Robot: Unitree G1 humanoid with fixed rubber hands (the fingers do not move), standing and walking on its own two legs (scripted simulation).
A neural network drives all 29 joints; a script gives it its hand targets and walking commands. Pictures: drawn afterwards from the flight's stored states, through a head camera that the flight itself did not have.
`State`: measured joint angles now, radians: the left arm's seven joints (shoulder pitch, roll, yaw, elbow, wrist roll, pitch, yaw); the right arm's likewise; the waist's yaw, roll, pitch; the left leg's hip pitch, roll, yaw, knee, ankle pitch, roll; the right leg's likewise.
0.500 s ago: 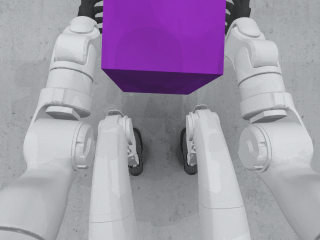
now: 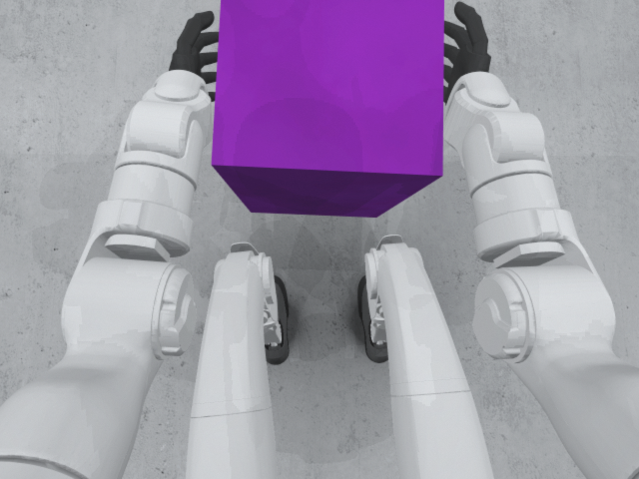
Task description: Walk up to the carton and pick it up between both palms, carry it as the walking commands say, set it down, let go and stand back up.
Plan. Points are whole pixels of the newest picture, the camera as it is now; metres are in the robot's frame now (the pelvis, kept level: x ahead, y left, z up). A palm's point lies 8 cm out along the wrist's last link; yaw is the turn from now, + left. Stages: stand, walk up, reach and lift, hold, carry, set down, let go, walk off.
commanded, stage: reach and lift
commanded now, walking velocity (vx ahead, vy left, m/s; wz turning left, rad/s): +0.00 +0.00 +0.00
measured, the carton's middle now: (321, 126) +0.49 -0.02 -0.10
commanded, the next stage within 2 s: none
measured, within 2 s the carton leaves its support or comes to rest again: neither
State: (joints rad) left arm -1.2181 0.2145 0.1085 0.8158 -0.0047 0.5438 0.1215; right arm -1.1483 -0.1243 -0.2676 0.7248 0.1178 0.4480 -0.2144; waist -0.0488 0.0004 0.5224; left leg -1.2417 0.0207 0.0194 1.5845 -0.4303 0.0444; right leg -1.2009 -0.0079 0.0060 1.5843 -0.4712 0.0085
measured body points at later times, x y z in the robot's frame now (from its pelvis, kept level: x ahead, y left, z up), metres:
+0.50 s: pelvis +0.00 +0.00 +0.06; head +0.21 +0.01 +0.45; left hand +0.50 +0.13 +0.04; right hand +0.48 -0.17 +0.05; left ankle +0.17 +0.10 -0.53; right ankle +0.16 -0.14 -0.53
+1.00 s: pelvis +0.01 +0.01 +0.12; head +0.17 +0.02 +0.53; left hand +0.48 +0.14 +0.11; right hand +0.46 -0.16 +0.12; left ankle +0.17 +0.10 -0.53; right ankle +0.16 -0.14 -0.53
